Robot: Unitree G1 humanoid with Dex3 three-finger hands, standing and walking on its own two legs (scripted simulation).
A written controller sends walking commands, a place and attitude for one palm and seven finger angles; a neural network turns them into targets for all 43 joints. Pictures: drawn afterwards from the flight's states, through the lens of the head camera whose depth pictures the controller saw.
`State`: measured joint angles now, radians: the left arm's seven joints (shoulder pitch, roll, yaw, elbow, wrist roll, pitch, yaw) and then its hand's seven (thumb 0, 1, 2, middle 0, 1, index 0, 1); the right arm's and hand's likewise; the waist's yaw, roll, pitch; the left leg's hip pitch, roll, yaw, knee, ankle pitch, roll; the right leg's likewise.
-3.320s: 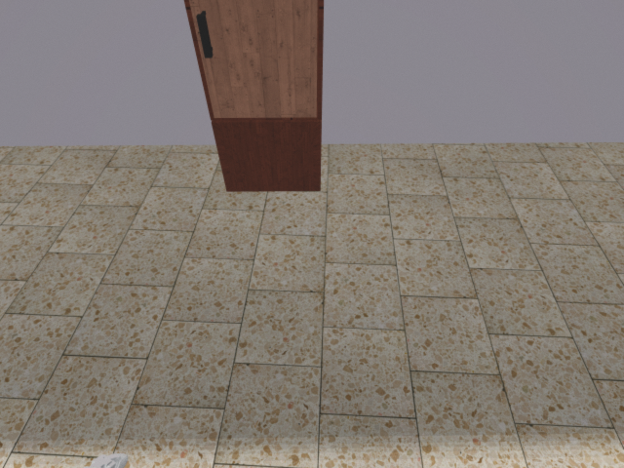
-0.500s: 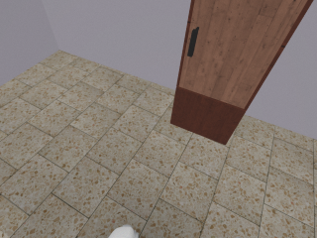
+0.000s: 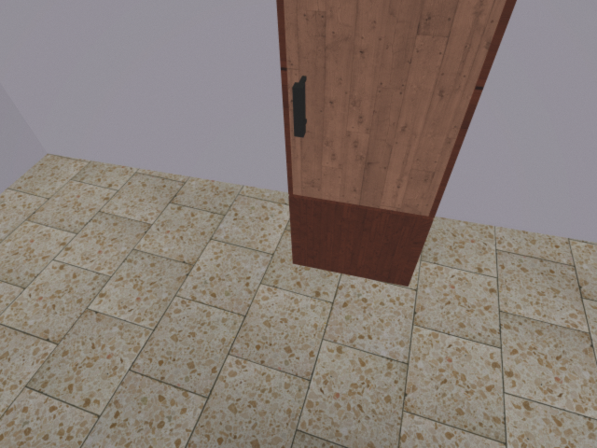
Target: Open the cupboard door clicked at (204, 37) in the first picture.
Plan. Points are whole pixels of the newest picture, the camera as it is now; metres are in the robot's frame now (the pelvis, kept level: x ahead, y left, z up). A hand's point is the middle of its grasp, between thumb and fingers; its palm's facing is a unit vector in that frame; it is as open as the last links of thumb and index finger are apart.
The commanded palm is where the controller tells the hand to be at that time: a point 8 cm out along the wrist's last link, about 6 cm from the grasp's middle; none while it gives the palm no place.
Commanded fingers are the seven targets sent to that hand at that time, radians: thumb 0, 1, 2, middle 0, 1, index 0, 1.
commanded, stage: turn to face it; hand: left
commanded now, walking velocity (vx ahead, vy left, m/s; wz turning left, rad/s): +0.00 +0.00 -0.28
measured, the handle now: (301, 106) +0.86 +0.05 +0.00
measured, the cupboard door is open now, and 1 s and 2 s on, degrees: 0 0 0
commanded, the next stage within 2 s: take the last steps up to it in 0.22 s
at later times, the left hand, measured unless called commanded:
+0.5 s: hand out of the picture +0.10 +0.22 -0.16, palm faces -0.08 -0.98 -0.17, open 7.3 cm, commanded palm none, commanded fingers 0.00 0.90 0.90 -0.20 -0.30 -0.20 -0.30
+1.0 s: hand (223, 432) +0.17 +0.14 -0.14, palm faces -0.12 -0.97 -0.23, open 7.2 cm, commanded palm none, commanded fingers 0.00 0.90 0.90 -0.20 -0.30 -0.20 -0.30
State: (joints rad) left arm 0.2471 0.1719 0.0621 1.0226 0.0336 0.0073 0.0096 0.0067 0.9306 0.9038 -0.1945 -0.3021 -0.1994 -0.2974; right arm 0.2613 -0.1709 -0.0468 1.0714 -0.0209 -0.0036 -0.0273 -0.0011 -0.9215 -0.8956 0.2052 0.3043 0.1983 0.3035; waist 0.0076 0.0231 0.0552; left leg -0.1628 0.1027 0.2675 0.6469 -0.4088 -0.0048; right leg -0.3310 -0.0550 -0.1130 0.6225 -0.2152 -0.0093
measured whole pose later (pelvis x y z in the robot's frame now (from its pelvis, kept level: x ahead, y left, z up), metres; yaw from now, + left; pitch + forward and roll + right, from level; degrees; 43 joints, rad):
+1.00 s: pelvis +0.12 -0.04 +0.02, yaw -10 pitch -1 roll +0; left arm 0.28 0.14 0.05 1.08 0.03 -0.06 0.02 -0.01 0.94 0.90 -0.20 -0.30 -0.20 -0.30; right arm 0.34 -0.17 -0.06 1.12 -0.03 0.00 0.00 0.01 -0.91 -0.90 0.20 0.30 0.19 0.30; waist -0.02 0.04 0.01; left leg -0.48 0.12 0.09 1.00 -0.32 -0.02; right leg -0.13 -0.02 -0.15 0.40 -0.26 -0.04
